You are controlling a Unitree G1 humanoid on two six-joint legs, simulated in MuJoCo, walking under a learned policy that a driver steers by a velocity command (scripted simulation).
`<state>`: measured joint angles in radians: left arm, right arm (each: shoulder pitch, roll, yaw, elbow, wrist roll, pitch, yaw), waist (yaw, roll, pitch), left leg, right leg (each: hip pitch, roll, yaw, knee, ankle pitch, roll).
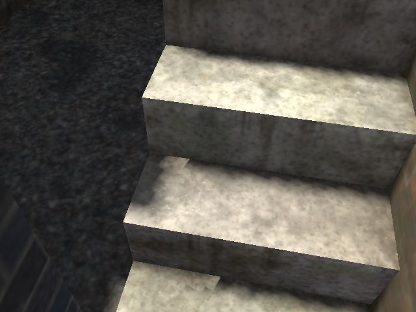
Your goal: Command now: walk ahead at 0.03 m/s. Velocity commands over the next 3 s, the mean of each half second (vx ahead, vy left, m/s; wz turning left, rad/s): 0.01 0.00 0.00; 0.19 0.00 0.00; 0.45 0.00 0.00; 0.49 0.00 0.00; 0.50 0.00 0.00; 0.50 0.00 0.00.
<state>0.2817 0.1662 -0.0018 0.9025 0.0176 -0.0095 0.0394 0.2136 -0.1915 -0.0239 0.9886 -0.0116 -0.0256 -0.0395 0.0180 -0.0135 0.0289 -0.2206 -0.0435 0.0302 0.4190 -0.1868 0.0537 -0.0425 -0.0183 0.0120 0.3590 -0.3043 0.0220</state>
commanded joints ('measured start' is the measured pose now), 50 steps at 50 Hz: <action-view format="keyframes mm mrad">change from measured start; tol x4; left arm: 1 60 66 12 -27 -1 1 0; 8 52 81 6 -4 -6 -5 -7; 10 69 23 -12 13 -17 -12 1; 16 80 48 -9 24 -11 -18 9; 17 59 105 4 9 0 -15 4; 23 82 39 -14 25 2 -21 8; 37 42 81 -12 -5 5 -31 8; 39 91 97 -7 21 -15 -41 14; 46 -1 74 -5 -35 15 -50 -1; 50 19 76 -6 -53 1 -55 -7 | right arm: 1 20 -95 -11 -14 1 -16 -3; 31 51 -116 -11 86 4 9 2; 46 -22 -80 7 7 0 -42 18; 50 -12 -127 -6 -2 9 -52 8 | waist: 1 9 68 -47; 9 -10 -22 -50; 17 -21 45 48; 32 -29 -8 12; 44 -24 -36 75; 50 -10 67 -65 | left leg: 1 121 156 -178 -76 358 12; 9 170 147 -190 -107 329 2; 14 138 134 -184 -128 232 -5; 16 126 123 -184 -147 130 -4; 31 88 130 -167 -138 112 5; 35 59 110 -158 -161 -20 0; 43 -51 63 -86 -39 -9 17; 45 -41 81 -94 -35 36 29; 50 98 134 -157 -47 294 43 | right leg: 1 -56 -62 49 -40 142 -26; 23 -132 -81 67 -82 47 -24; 31 -125 -85 75 -101 71 -34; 35 -147 -73 88 -155 -76 -47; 41 -106 -93 136 -197 -127 -79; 43 -94 -92 141 -189 -112 -89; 47 -70 -72 74 -94 169 -97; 50 -52 -49 40 -26 229 -79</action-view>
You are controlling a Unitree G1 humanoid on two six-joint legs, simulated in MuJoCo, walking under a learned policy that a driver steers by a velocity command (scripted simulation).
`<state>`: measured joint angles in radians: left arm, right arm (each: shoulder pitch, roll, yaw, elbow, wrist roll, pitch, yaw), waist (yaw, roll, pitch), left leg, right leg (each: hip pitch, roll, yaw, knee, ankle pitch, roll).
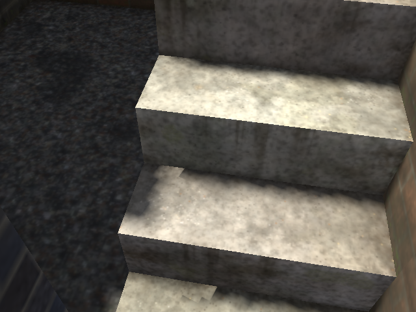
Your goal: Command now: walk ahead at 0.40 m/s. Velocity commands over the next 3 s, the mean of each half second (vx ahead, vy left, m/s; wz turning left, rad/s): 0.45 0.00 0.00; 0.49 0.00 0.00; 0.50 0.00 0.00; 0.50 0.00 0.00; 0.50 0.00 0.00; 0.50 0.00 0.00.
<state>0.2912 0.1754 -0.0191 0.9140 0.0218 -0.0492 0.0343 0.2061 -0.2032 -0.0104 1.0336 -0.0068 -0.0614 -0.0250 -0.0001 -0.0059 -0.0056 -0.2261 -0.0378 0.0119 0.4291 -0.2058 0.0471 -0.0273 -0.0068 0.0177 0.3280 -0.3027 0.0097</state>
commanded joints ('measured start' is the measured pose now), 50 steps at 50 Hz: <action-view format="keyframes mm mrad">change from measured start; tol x2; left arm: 1 11 64 9 -67 -5 -16 -3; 19 -175 73 -18 -119 -8 -14 -10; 20 -153 88 -15 -105 -26 -18 -8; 22 -185 83 -15 -115 -21 -22 -8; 31 -217 93 -12 -111 -23 -40 -12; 50 -212 103 -13 -101 -18 -43 -14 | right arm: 1 -9 -117 -21 -52 5 -14 -8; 3 -38 -92 -13 -83 10 -13 -9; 10 -83 -108 -9 -130 1 -17 -7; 19 -159 -101 1 -140 6 -10 -9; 22 -203 -131 -7 -141 8 -11 -1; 50 -199 -149 -10 -130 7 -19 -1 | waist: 1 10 57 -39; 13 3 -12 -89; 22 11 -33 -26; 50 -2 -2 -57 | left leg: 1 118 132 -142 -55 337 55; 2 137 122 -138 -58 327 56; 7 187 140 -141 -53 580 46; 9 210 141 -137 -57 605 39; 12 218 142 -133 -77 574 28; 14 207 137 -120 -79 505 27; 21 158 132 -114 -126 361 13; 29 129 133 -107 -140 274 -10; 39 114 137 -106 -143 270 -14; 50 120 140 -109 -130 323 -17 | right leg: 1 -70 -58 30 17 221 -63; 4 -82 -65 33 44 275 -64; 8 -64 -84 42 25 359 -35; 14 -32 -101 57 -39 395 -28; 19 -26 -107 64 -93 342 -28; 20 -20 -96 64 -99 283 -16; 21 -25 -97 68 -110 267 -16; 27 -12 -97 75 -150 254 -17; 30 -26 -106 88 -150 205 -30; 50 -18 -92 81 -134 238 -26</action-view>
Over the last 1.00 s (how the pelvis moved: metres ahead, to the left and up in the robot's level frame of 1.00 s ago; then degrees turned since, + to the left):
0.01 0.00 0.00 0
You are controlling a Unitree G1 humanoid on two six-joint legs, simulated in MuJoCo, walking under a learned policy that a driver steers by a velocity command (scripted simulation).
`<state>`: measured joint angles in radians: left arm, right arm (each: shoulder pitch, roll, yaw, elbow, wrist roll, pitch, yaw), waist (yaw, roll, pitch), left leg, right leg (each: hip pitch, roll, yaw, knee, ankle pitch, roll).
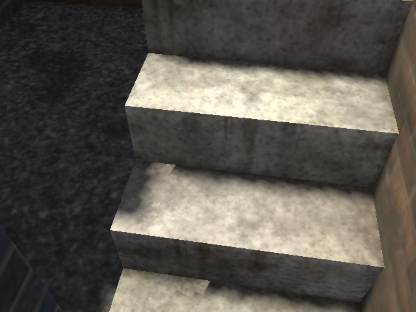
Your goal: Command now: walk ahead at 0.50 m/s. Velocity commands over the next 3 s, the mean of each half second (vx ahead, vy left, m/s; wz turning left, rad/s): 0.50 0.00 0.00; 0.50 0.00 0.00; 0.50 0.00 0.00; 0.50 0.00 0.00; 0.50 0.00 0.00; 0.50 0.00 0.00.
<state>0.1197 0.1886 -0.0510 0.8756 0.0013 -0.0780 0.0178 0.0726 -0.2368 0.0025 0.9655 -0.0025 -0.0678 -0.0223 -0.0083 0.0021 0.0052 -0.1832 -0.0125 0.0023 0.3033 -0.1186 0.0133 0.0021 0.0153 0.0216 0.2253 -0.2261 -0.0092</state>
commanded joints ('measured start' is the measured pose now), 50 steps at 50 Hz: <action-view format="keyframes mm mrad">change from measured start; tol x2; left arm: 1 -43 86 18 -60 -3 -14 2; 50 -57 103 12 -50 -1 -13 2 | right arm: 1 -57 -106 -20 -59 -1 -14 -3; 29 -105 -130 -24 -26 6 -13 0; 50 -89 -131 -21 -46 1 -10 -2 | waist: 1 1 -20 -70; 50 4 -14 -76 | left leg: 1 86 119 -100 -11 226 21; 15 109 127 -106 -12 278 31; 50 98 121 -103 -20 243 11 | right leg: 1 -53 -119 83 -33 160 -9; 50 -49 -119 82 -46 158 2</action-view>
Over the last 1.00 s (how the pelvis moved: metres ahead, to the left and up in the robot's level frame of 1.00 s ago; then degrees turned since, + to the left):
-0.01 -0.02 0.01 0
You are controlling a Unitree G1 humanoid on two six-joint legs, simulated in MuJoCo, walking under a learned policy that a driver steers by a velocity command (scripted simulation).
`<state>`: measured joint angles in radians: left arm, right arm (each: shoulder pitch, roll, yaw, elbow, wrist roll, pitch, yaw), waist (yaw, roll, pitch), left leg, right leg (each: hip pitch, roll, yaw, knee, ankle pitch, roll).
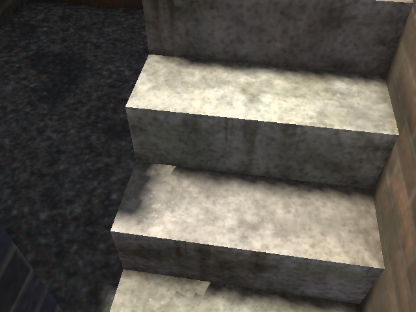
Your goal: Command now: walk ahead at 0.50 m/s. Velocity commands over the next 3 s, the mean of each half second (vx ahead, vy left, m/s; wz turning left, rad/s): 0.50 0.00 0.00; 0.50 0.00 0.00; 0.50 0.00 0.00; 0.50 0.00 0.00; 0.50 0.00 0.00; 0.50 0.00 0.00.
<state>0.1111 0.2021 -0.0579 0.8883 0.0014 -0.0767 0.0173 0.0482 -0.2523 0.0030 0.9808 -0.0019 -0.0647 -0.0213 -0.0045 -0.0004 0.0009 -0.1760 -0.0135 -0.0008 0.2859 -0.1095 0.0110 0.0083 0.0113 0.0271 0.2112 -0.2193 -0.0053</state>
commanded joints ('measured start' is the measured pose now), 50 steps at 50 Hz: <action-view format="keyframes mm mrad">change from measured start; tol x2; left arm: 1 -48 90 19 -62 -1 -14 2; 50 -50 98 17 -66 -2 -12 0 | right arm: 1 -64 -116 -21 -61 0 -13 -3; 50 -66 -124 -22 -76 0 -13 -4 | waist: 1 0 -12 -72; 50 2 -12 -77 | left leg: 1 90 122 -100 -3 234 13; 50 93 126 -97 1 248 5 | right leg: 1 -56 -115 77 -32 152 -2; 50 -47 -113 79 -34 179 -1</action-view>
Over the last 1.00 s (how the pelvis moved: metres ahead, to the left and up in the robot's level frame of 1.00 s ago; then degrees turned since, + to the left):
0.00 0.00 0.00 0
